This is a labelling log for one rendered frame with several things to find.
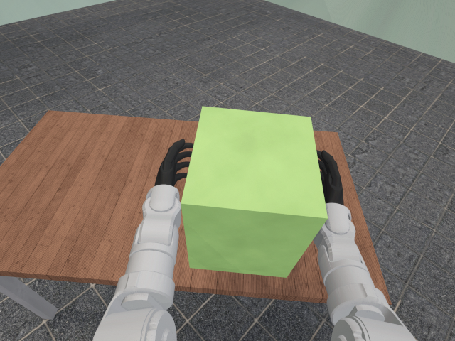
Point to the table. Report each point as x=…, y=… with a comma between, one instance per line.
x=71, y=196

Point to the left robot forearm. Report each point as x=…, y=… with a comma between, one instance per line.
x=148, y=280

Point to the right robot hand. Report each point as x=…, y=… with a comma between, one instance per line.
x=330, y=177

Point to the right robot forearm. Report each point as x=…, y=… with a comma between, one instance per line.
x=349, y=286

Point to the robot right upper arm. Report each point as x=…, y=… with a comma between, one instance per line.
x=356, y=328

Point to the left robot hand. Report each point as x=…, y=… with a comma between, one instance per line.
x=169, y=166

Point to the robot left upper arm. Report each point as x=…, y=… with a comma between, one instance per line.
x=149, y=324

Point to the carton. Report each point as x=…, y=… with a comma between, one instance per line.
x=253, y=199

